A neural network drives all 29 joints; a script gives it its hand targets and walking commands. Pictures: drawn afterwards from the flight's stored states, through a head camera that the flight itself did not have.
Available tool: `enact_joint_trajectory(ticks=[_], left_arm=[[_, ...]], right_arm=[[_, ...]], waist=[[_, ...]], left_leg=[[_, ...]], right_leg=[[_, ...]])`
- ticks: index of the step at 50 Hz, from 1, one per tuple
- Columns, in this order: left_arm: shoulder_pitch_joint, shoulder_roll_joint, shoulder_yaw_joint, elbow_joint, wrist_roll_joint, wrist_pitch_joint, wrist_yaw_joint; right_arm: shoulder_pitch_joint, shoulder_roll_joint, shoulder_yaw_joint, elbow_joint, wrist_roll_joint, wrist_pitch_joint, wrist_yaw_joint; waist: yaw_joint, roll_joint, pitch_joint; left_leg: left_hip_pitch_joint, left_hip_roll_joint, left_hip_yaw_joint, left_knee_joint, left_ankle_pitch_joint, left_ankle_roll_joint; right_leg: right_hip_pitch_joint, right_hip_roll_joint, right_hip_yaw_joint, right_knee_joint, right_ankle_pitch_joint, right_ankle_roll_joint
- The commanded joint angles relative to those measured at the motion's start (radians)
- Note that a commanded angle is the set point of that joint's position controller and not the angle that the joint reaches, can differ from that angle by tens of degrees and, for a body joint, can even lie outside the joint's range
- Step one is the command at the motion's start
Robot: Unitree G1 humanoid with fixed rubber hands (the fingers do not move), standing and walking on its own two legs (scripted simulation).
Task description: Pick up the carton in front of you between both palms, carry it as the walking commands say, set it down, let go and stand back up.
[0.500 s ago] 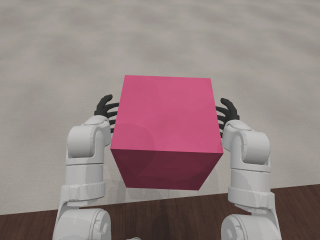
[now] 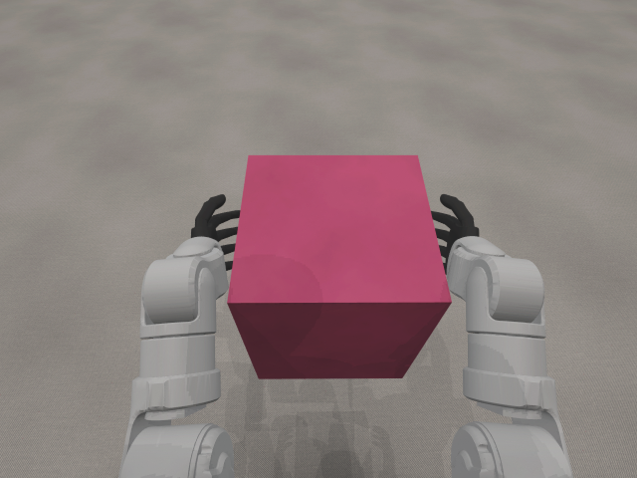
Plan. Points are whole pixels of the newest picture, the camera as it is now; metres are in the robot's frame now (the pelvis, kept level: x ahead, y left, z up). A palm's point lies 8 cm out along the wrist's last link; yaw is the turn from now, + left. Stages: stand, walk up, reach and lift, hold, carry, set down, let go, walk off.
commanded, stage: carry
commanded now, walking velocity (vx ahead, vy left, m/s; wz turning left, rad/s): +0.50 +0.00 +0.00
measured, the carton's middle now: (331, 276) +0.36 -0.01 +0.05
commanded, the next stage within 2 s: none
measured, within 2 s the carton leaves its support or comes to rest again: neither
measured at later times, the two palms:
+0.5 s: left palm (226, 121) +0.65 +0.17 +0.12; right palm (398, 118) +0.64 -0.13 +0.12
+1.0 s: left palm (264, 72) +0.87 +0.12 +0.10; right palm (402, 72) +0.87 -0.18 +0.09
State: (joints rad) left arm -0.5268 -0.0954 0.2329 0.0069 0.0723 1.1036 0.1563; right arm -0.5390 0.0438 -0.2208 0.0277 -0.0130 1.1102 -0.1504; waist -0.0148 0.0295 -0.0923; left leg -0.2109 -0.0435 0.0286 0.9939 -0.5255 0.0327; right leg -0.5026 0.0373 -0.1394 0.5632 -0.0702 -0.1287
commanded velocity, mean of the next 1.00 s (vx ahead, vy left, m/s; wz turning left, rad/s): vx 0.50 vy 0.00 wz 0.00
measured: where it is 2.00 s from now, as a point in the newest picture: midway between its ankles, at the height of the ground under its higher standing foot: (322, 232)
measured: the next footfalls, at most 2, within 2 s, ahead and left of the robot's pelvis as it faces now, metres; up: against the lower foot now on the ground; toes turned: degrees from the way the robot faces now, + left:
left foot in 0.44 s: +0.45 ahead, +0.09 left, -0.01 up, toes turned +6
right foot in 0.92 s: +0.73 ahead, -0.12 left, -0.01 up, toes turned -12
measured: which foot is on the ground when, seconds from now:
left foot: up 0.00-0.42, down 0.44-0.94, up 0.96-1.00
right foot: down 0.00-0.46, up 0.48-0.90, down 0.92-1.00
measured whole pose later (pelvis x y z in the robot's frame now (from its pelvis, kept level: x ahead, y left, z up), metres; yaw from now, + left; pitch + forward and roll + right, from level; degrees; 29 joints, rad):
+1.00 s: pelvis +0.62 -0.03 +0.00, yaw +1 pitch +4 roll -1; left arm -0.11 -0.13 0.07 -0.36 0.06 1.20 0.14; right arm -0.07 0.13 -0.10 -0.41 -0.06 1.22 -0.12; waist 0.01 0.04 -0.15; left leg -0.21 0.06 0.05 0.93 -0.46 0.00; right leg -0.42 -0.03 -0.23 0.51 -0.16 -0.08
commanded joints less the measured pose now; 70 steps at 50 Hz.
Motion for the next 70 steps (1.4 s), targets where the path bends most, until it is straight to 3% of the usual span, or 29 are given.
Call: enact_joint_trajectory(ticks=[1,2,4,7,11,18,21,22,23,24,25,26,27,28,31,35,42,45,46,47,48,49,50,52,54,57,67,69,70], left_arm=[[-0.509,-0.783,-0.575,-0.019,-0.251,0.007,-0.090],[-0.570,-0.838,-0.598,-0.046,-0.277,-0.004,-0.102],[-0.683,-0.922,-0.660,-0.083,-0.340,-0.028,-0.123],[-0.706,-0.948,-0.699,-0.123,-0.376,-0.058,-0.138],[-0.630,-0.911,-0.712,-0.134,-0.371,-0.063,-0.139],[-0.564,-0.803,-0.689,-0.152,-0.346,-0.028,-0.122],[-0.546,-0.781,-0.673,-0.126,-0.335,-0.005,-0.115],[-0.553,-0.778,-0.670,-0.121,-0.334,0.004,-0.115],[-0.565,-0.771,-0.664,-0.121,-0.330,0.013,-0.113],[-0.535,-0.802,-0.666,-0.106,-0.331,0.027,-0.111],[-0.520,-0.787,-0.655,-0.114,-0.325,0.034,-0.108],[-0.556,-0.826,-0.657,-0.134,-0.323,0.036,-0.108],[-0.564,-0.866,-0.663,-0.148,-0.321,0.035,-0.112],[-0.554,-0.899,-0.667,-0.160,-0.312,0.033,-0.118],[-0.452,-0.966,-0.699,-0.199,-0.282,0.021,-0.136],[-0.269,-0.988,-0.777,-0.296,-0.267,0.014,-0.151],[-0.062,-0.934,-0.841,-0.467,-0.324,0.070,-0.183],[0.020,-0.903,-0.831,-0.477,-0.332,0.100,-0.198],[0.046,-0.897,-0.824,-0.472,-0.329,0.108,-0.203],[0.074,-0.871,-0.809,-0.466,-0.321,0.115,-0.206],[0.052,-0.853,-0.802,-0.445,-0.318,0.117,-0.207],[0.071,-0.878,-0.803,-0.450,-0.326,0.117,-0.212],[0.050,-0.906,-0.809,-0.470,-0.332,0.114,-0.217],[0.020,-0.951,-0.827,-0.490,-0.341,0.104,-0.224],[0.012,-0.961,-0.842,-0.503,-0.354,0.092,-0.229],[0.049,-0.933,-0.846,-0.512,-0.354,0.084,-0.235],[0.067,-0.764,-0.801,-0.525,-0.322,0.128,-0.192],[0.053,-0.753,-0.803,-0.518,-0.323,0.141,-0.186],[0.049,-0.750,-0.805,-0.514,-0.323,0.147,-0.183]], right_arm=[[-0.588,0.883,0.616,-0.069,0.232,0.008,0.096],[-0.619,0.918,0.616,-0.082,0.229,-0.002,0.097],[-0.635,0.954,0.611,-0.088,0.216,-0.020,0.098],[-0.607,0.973,0.638,-0.101,0.206,-0.047,0.097],[-0.546,0.939,0.654,-0.122,0.197,-0.060,0.089],[-0.527,0.834,0.650,-0.178,0.196,-0.022,0.076],[-0.500,0.796,0.619,-0.154,0.186,0.005,0.077],[-0.485,0.790,0.609,-0.144,0.184,0.011,0.078],[-0.468,0.780,0.600,-0.138,0.183,0.019,0.081],[-0.492,0.755,0.594,-0.131,0.181,0.022,0.078],[-0.460,0.797,0.603,-0.119,0.199,0.026,0.080],[-0.476,0.840,0.611,-0.143,0.216,0.026,0.090],[-0.499,0.889,0.634,-0.167,0.238,0.026,0.104],[-0.527,0.940,0.665,-0.195,0.261,0.022,0.120],[-0.502,1.036,0.737,-0.265,0.304,0.009,0.156],[-0.314,1.030,0.783,-0.355,0.288,0.011,0.184],[-0.005,0.947,0.789,-0.479,0.256,0.063,0.197],[0.071,0.919,0.785,-0.500,0.241,0.090,0.201],[0.097,0.907,0.785,-0.503,0.241,0.098,0.202],[0.069,0.885,0.788,-0.520,0.247,0.106,0.204],[0.044,0.877,0.801,-0.536,0.253,0.119,0.203],[0.023,0.883,0.819,-0.552,0.267,0.122,0.209],[0.004,0.915,0.833,-0.551,0.280,0.120,0.214],[0.009,0.973,0.842,-0.537,0.287,0.106,0.222],[0.031,0.999,0.847,-0.525,0.276,0.092,0.220],[0.071,0.987,0.845,-0.528,0.254,0.079,0.208],[0.067,0.820,0.807,-0.558,0.250,0.124,0.174],[0.075,0.802,0.785,-0.536,0.249,0.135,0.173],[0.094,0.798,0.771,-0.513,0.246,0.139,0.173]], waist=[[0.088,-0.217,-0.444],[0.075,-0.125,-0.396],[0.033,-0.061,-0.348],[0.031,-0.122,-0.359],[0.060,-0.120,-0.355],[0.100,-0.145,-0.271],[0.030,-0.169,-0.314],[-0.018,-0.138,-0.365],[-0.039,-0.054,-0.442],[-0.025,0.195,-0.567],[-0.043,0.229,-0.561],[-0.047,0.172,-0.478],[-0.042,0.064,-0.430],[-0.033,0.023,-0.383],[0.003,0.051,-0.368],[-0.002,0.089,-0.330],[-0.015,0.127,-0.214],[0.006,0.104,-0.215],[0.016,0.078,-0.257],[0.039,-0.042,-0.311],[0.039,-0.305,-0.355],[0.038,-0.293,-0.307],[0.037,-0.219,-0.288],[0.025,-0.060,-0.247],[0.024,-0.112,-0.225],[0.024,-0.152,-0.179],[0.033,-0.186,-0.054],[0.017,-0.166,-0.088],[0.004,-0.115,-0.155]], left_leg=[[-0.572,0.019,-0.059,0.415,0.022,0.006],[-0.569,0.052,-0.060,0.375,0.076,0.008],[-0.485,0.100,-0.061,0.242,0.154,-0.001],[-0.468,0.106,-0.024,0.108,0.195,-0.021],[-0.553,0.100,0.022,-0.064,0.323,-0.030],[-0.480,0.031,0.112,-0.428,0.541,0.003],[-0.145,-0.018,0.164,-0.584,0.600,0.034],[0.060,-0.003,0.168,-0.625,0.636,0.035],[0.314,0.169,-0.030,-0.552,0.702,0.060],[0.650,0.469,-0.462,-0.473,0.811,0.240],[0.634,0.456,-0.591,-0.594,0.597,0.295],[0.564,0.413,-0.527,-0.622,0.525,0.266],[0.481,0.389,-0.450,-0.637,0.551,0.227],[0.394,0.368,-0.373,-0.656,0.605,0.197],[0.273,0.325,-0.229,-0.736,0.556,0.148],[0.317,0.294,-0.111,-0.756,0.712,0.134],[0.348,0.252,0.019,-0.727,0.812,0.085],[0.267,0.232,0.099,-0.542,0.931,0.034],[0.140,0.209,0.130,-0.414,0.880,0.001],[-0.049,0.173,0.146,-0.177,0.603,-0.032],[-0.393,0.043,0.116,0.091,0.248,-0.064],[-0.507,0.049,0.012,0.233,0.044,-0.041],[-0.516,0.106,-0.028,0.278,0.057,-0.022],[-0.454,0.181,-0.045,0.175,0.183,-0.022],[-0.378,0.175,0.006,0.041,0.249,-0.039],[-0.399,0.170,0.054,-0.135,0.325,-0.065],[-0.315,0.127,0.167,-0.493,0.488,-0.027],[-0.136,0.079,0.230,-0.540,0.425,-0.012],[0.060,0.053,0.245,-0.546,0.370,-0.007]], right_leg=[[0.789,-0.382,0.647,-0.141,0.081,-0.168],[0.696,-0.359,0.574,-0.162,0.081,-0.137],[0.526,-0.321,0.457,-0.210,0.087,-0.086],[0.504,-0.295,0.367,-0.227,0.150,-0.098],[0.621,-0.261,0.277,-0.192,0.381,-0.078],[0.718,-0.191,0.169,-0.146,0.589,-0.033],[0.628,-0.180,0.101,0.005,0.726,0.023],[0.538,-0.157,0.053,0.148,0.631,0.056],[0.331,-0.142,0.055,0.347,0.264,0.093],[-0.019,-0.031,0.089,0.622,-0.331,0.129],[-0.177,0.023,0.138,0.781,-0.467,0.121],[-0.254,-0.022,0.162,0.801,-0.425,0.103],[-0.250,-0.063,0.169,0.753,-0.365,0.102],[-0.228,-0.095,0.167,0.681,-0.323,0.105],[-0.109,-0.115,0.125,0.483,-0.275,0.131],[-0.124,-0.111,0.052,0.237,-0.183,0.162],[-0.047,-0.072,-0.041,-0.061,0.005,0.142],[0.205,-0.020,-0.126,-0.175,0.004,0.120],[0.406,-0.044,-0.097,-0.166,-0.045,0.106],[0.589,-0.238,0.168,-0.199,-0.140,0.062],[0.818,-0.467,0.600,-0.281,-0.218,-0.088],[0.767,-0.480,0.648,-0.325,-0.107,-0.120],[0.705,-0.455,0.537,-0.305,-0.011,-0.102],[0.546,-0.403,0.368,-0.341,-0.026,-0.034],[0.449,-0.352,0.232,-0.397,-0.135,0.012],[0.441,-0.329,0.158,-0.460,-0.186,0.000],[0.522,-0.293,0.019,-0.374,0.074,0.038],[0.491,-0.271,-0.037,-0.204,0.226,0.063],[0.417,-0.232,-0.086,-0.028,0.271,0.091]])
